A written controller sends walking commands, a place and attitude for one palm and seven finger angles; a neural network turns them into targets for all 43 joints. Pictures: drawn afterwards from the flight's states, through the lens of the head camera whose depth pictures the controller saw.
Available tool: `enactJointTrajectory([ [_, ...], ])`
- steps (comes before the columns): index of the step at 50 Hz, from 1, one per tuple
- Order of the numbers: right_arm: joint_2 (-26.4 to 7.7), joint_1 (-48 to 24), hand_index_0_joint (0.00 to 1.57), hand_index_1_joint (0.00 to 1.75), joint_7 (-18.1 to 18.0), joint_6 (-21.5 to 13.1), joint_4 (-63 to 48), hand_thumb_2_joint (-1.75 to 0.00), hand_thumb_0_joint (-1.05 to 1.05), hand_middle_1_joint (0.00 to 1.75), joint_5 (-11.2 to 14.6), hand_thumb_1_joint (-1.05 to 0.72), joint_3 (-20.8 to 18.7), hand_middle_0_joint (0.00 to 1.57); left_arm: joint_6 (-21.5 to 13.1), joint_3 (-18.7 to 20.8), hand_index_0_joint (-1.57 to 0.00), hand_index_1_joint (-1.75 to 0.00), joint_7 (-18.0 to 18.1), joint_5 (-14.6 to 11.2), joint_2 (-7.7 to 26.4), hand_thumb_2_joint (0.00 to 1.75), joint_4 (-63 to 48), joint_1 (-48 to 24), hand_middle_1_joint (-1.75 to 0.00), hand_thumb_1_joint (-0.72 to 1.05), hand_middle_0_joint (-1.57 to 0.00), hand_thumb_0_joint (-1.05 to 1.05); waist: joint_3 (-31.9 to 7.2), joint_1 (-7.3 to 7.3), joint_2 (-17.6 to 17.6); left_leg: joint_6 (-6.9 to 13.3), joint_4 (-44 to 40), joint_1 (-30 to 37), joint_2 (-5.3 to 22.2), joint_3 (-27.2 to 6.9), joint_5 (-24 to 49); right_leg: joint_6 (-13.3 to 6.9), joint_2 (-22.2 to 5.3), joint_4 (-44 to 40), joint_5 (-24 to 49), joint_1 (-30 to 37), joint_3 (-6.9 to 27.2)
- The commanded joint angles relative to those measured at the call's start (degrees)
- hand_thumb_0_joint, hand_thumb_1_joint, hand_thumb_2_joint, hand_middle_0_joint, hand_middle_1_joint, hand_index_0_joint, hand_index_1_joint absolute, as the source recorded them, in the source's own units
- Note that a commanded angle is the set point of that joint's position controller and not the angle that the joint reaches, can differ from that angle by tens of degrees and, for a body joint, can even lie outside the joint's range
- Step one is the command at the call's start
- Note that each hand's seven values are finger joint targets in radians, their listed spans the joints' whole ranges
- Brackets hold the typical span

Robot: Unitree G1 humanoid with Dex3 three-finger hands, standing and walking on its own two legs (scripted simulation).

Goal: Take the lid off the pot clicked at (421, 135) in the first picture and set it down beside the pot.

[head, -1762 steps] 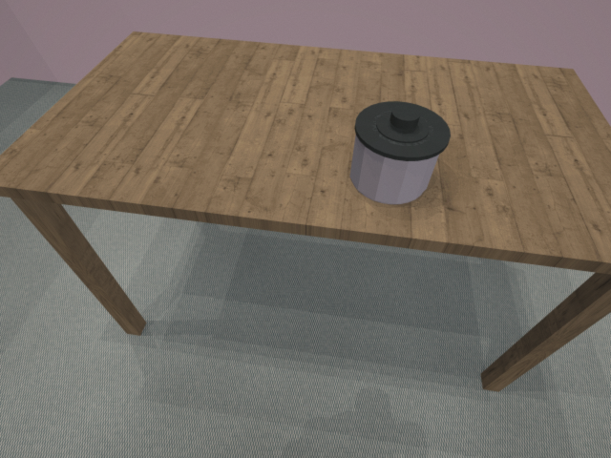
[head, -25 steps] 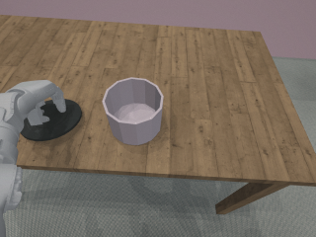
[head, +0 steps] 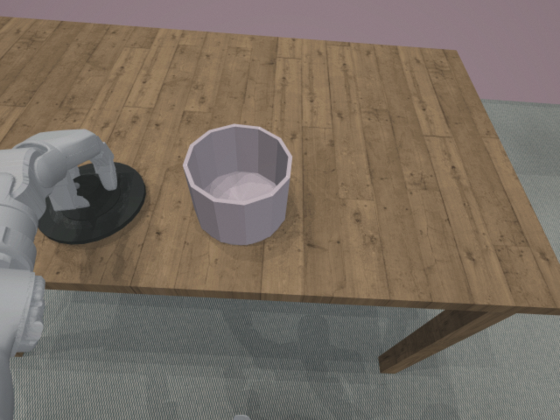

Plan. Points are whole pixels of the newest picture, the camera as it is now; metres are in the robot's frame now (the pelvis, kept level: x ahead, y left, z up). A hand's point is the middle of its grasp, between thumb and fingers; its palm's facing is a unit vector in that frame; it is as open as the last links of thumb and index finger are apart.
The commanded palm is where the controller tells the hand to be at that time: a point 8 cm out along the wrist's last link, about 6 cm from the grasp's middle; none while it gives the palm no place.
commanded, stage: lower the lid onto the table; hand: left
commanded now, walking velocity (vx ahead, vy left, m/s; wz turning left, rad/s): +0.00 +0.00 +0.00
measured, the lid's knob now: (85, 189) +0.45 +0.30 +0.03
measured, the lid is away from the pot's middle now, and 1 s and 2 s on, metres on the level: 0.24 0.25 0.25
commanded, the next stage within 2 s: open the fingers wide in 0.20 s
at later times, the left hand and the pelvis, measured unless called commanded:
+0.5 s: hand (74, 189) +0.43 +0.30 +0.06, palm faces -0.43 -0.05 -0.90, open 7.6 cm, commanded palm +0.45 +0.29 +0.10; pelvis -0.01 +0.01 -0.01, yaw -1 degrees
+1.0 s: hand (70, 191) +0.43 +0.31 +0.05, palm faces -0.41 -0.06 -0.91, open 8.8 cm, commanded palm +0.44 +0.29 +0.10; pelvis +0.00 +0.01 -0.01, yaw -1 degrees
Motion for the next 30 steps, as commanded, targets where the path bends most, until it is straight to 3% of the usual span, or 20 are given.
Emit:
enactJointTrajectory([
  [1, -11.1, 5.7, 0.20, 0.30, -1.3, -1.5, -4.1, -0.90, 0.00, 0.30, 0.0, -0.90, -3.2, 0.20, 1.8, 0.5, -1.02, -0.76, 0.4, 0.6, 11.3, 1.30, -2.4, -19.2, -0.73, 0.41, -0.97, 0.00, -13.5, -2.19, -1.4, -3.8, -4.6, 16.4, 4.1, -4.8, 7.5, -4.1, 1.3, -3.1, 2.6, -5.7, -2.9],
  [3, -11.5, 6.0, 0.20, 0.30, -1.4, -1.8, -4.5, -0.90, 0.00, 0.30, -0.3, -0.90, -3.2, 0.20, 1.2, 3.6, -1.02, -0.76, 0.7, 1.3, 15.4, 1.30, -3.8, -20.1, -0.73, 0.41, -0.97, 0.00, -15.1, -1.37, 0.3, -4.1, -4.3, 17.3, 3.9, -5.4, 8.4, -4.5, 1.4, -2.4, 2.8, -6.3, -2.9],
  [6, -11.0, 6.4, 0.20, 0.30, -1.7, -1.7, -5.3, -0.90, 0.00, 0.30, -0.1, -0.90, -2.9, 0.20, 1.4, 2.7, -1.02, -0.76, 0.4, 0.9, 14.1, 1.30, -1.3, -17.5, -0.73, 0.41, -0.97, 0.00, -14.8, -1.52, -1.3, -3.9, -3.6, 15.0, 3.7, -4.6, 7.8, -4.2, 1.5, -2.1, 3.1, -4.9, -2.7],
  [7, -11.0, 6.3, 0.20, 0.30, -1.7, -1.7, -5.1, -0.90, 0.00, 0.30, -0.1, -0.90, -2.9, 0.20, 1.8, 0.4, -1.02, -0.76, 0.0, 0.8, 11.7, 1.30, -1.9, -19.4, -0.73, 0.41, -0.97, 0.00, -14.2, -2.11, -0.2, -4.0, -4.0, 15.0, 4.0, -4.8, 6.0, -4.1, 1.5, -2.2, 1.8, -6.3, -2.7],
  [9, -11.1, 7.1, 0.20, 0.30, -1.5, -1.8, -4.8, -0.90, 0.00, 0.30, -0.4, -0.90, -3.3, 0.20, 1.8, 1.0, -1.02, -0.76, 0.0, 1.4, 12.4, 1.30, -2.8, -21.5, -0.73, 0.41, -0.97, 0.00, -14.6, -2.08, 1.7, -4.4, -4.0, 17.1, 4.3, -5.9, 6.4, -4.3, 1.6, -1.7, 0.9, -8.4, -3.1],
  [11, -11.2, 7.0, 0.20, 0.30, -1.8, -2.1, -5.2, -0.90, 0.00, 0.30, 0.0, -0.90, -2.9, 0.20, 2.2, 0.4, -1.02, -0.76, 0.0, 1.1, 11.8, 1.30, -0.7, -20.6, -0.73, 0.41, -0.97, 0.00, -13.3, -2.41, -0.2, -4.0, -4.2, 15.6, 4.4, -6.1, 3.2, -4.1, 1.7, -1.7, -0.6, -8.8, -3.1],
  [13, -11.5, 7.3, 0.20, 0.30, -2.0, -2.3, -5.5, -0.90, 0.00, 0.30, -0.2, -0.90, -2.9, 0.20, 1.9, 3.3, -1.02, -0.76, 0.0, 1.1, 15.8, 1.30, -2.1, -20.9, -0.73, 0.41, -0.97, 0.00, -14.7, -1.72, -0.6, -3.6, -4.0, 14.7, 4.0, -5.7, 3.8, -4.3, 1.5, -1.7, 0.5, -7.2, -2.6],
  [14, -11.3, 7.9, 0.20, 0.30, -2.0, -2.2, -5.0, -0.90, 0.00, 0.30, -0.3, -0.90, -3.0, 0.20, 2.1, 3.2, -1.02, -0.76, 0.1, 1.3, 15.6, 1.30, -2.7, -21.6, -0.73, 0.41, -0.97, 0.00, -15.5, -1.89, 0.2, -3.8, -3.8, 15.5, 4.1, -5.8, 4.8, -4.3, 1.6, -1.6, 0.7, -7.0, -2.7],
  [15, -10.5, 7.2, 0.20, 0.30, -1.7, -2.2, -6.9, -0.90, 0.00, 0.30, -0.1, -0.90, -3.0, 0.20, 1.4, 5.9, -1.02, -0.76, 0.1, 1.2, 16.6, 1.30, -1.0, -12.8, -0.73, 0.41, -0.97, 0.00, -15.1, 0.13, -0.2, -4.3, -3.9, 14.9, 3.6, -5.9, 6.3, -4.5, 1.7, -1.1, 1.2, -5.2, -3.0],
  [16, -10.8, 6.1, 0.20, 0.30, -1.8, -1.4, -6.7, -0.90, 0.00, 0.30, -1.3, -0.90, -3.6, 0.20, -1.3, 8.0, -1.00, -0.77, 0.6, 1.8, 17.2, 1.28, -11.5, -13.9, -0.74, 0.40, -0.95, 0.00, -16.5, 0.41, -0.5, -4.7, -3.2, 15.3, 4.8, -5.9, 10.1, -5.0, 1.7, -1.2, 1.9, -6.5, -3.0],
  [19, -10.1, 5.6, 0.20, 0.30, -1.6, -0.2, -6.5, -0.90, 0.00, 0.30, -1.6, -0.90, -4.0, 0.20, -2.7, 5.2, -0.95, -0.78, 1.6, 1.9, 12.9, 1.22, -10.6, -12.1, -0.75, 0.38, -0.90, 0.00, -15.6, -0.34, 0.4, -5.0, -2.6, 16.8, 5.1, -5.9, 11.2, -4.7, 1.9, -1.1, 1.4, -8.8, -2.9],
  [21, -10.5, 5.2, 0.20, 0.30, -1.4, 0.6, -6.4, -0.90, 0.00, 0.30, -1.2, -0.90, -4.0, 0.20, -1.8, 5.9, -0.91, -0.79, 2.5, 1.2, 14.4, 1.18, -11.6, -14.5, -0.76, 0.36, -0.87, 0.00, -14.0, -0.48, 0.6, -4.6, -3.8, 15.8, 5.4, -6.2, 6.4, -4.6, 1.6, -1.6, -0.7, -9.5, -2.7],
  [23, -10.9, 5.7, 0.20, 0.30, -1.4, 0.7, -6.3, -0.90, 0.00, 0.30, -1.3, -0.90, -4.3, 0.20, -1.3, 9.7, -0.88, -0.80, 3.7, 1.2, 19.1, 1.14, -14.2, -16.6, -0.77, 0.34, -0.84, 0.00, -17.0, 0.33, 2.9, -4.9, -4.1, 18.1, 5.1, -6.4, 8.9, -5.0, 1.5, -1.1, 0.8, -8.7, -2.7],
  [25, -10.1, 5.9, 0.20, 0.30, -1.2, 0.9, -6.5, -0.90, 0.00, 0.30, -1.4, -0.90, -4.3, 0.20, -0.8, 9.7, -0.84, -0.80, 4.7, 1.3, 18.1, 1.11, -13.8, -14.5, -0.78, 0.32, -0.81, 0.00, -18.9, 0.52, 3.3, -5.5, -4.0, 20.0, 5.0, -6.8, 11.7, -5.0, 1.7, -1.1, 1.8, -7.6, -3.1],
  [26, -9.9, 5.4, 0.20, 0.30, -1.0, 1.0, -6.4, -0.90, 0.00, 0.30, -1.3, -0.90, -4.2, 0.20, -0.3, 6.9, -0.83, -0.80, 4.7, 1.0, 14.5, 1.10, -12.6, -13.6, -0.78, 0.31, -0.79, 0.00, -17.9, 0.03, 2.6, -5.5, -3.7, 19.7, 5.1, -6.4, 11.9, -4.8, 1.7, -1.3, 2.0, -8.3, -3.1],
  [27, -10.0, 5.1, 0.20, 0.30, -0.8, 1.2, -6.4, -0.90, 0.00, 0.30, -1.2, -0.90, -4.3, 0.20, -0.1, 8.3, -0.81, -0.81, 5.1, 0.9, 15.9, 1.08, -12.8, -12.4, -0.78, 0.30, -0.78, 0.00, -18.0, 0.48, 1.1, -5.3, -3.9, 19.1, 5.2, -6.3, 11.0, -4.7, 1.6, -1.7, 1.8, -7.2, -2.8],
  [30, -9.9, 4.9, 0.20, 0.30, -0.5, 1.4, -6.3, -0.90, 0.00, 0.30, -1.2, -0.90, -4.2, 0.20, 0.6, 7.1, -0.76, -0.81, 5.5, 1.6, 15.2, 1.05, -14.3, -14.3, -0.79, 0.26, -0.73, 0.00, -18.8, 0.34, 2.0, -5.3, -3.8, 20.1, 5.0, -6.2, 12.9, -4.7, 1.7, -1.9, 2.9, -6.5, -2.7],
])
